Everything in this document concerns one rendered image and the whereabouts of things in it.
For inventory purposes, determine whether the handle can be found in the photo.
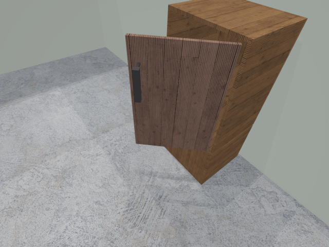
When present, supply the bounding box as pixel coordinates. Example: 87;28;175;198
132;62;142;103

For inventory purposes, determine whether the cupboard door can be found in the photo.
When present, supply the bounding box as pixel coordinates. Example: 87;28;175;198
125;33;242;151

